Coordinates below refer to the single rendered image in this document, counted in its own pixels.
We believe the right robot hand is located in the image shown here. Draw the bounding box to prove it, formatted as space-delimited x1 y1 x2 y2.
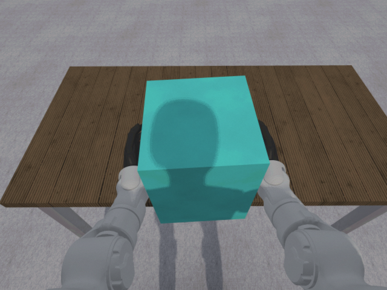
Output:
258 120 279 161

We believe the table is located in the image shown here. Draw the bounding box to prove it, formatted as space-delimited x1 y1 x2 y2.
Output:
0 65 387 238

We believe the right robot upper arm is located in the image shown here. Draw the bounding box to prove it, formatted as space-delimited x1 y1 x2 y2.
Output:
284 229 387 290

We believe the right robot forearm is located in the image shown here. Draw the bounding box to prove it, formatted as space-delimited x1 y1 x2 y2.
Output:
258 160 365 274

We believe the left robot forearm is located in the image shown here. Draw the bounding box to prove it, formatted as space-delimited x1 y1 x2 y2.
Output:
61 166 149 283

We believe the carton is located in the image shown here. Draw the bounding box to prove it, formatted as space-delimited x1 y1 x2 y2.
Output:
137 76 270 224

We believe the left robot hand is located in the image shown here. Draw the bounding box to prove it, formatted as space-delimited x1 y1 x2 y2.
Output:
123 123 142 168

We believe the left robot upper arm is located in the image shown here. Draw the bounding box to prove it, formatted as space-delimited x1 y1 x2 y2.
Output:
46 236 135 290

